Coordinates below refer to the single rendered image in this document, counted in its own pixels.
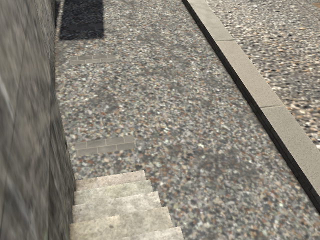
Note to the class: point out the stairs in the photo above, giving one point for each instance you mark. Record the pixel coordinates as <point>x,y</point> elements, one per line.
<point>120,207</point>

